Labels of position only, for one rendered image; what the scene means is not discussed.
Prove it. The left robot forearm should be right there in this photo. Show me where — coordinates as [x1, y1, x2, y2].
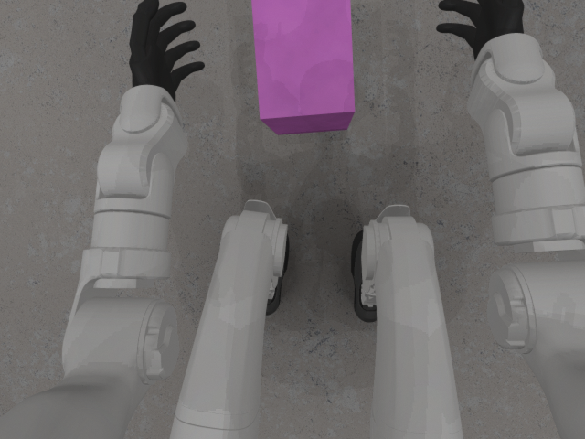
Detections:
[62, 85, 188, 372]

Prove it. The left robot shin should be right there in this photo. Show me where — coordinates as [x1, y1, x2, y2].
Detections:
[220, 200, 278, 299]

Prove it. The right robot hand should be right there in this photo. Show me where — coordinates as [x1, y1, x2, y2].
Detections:
[436, 0, 524, 60]

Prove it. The left robot hand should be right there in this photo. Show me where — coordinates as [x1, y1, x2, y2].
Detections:
[129, 0, 205, 102]

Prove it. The right robot shin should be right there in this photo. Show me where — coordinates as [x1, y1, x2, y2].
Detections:
[361, 205, 434, 305]

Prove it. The carton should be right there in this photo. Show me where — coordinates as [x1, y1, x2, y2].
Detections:
[251, 0, 355, 135]

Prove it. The left robot upper arm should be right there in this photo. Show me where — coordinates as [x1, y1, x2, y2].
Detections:
[0, 297, 179, 439]

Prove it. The robot shin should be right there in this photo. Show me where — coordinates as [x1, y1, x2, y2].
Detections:
[220, 200, 278, 299]
[361, 205, 434, 305]

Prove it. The right robot forearm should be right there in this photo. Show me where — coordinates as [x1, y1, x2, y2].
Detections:
[467, 33, 585, 261]

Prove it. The right robot upper arm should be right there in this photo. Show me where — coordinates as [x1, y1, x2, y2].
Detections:
[486, 260, 585, 439]

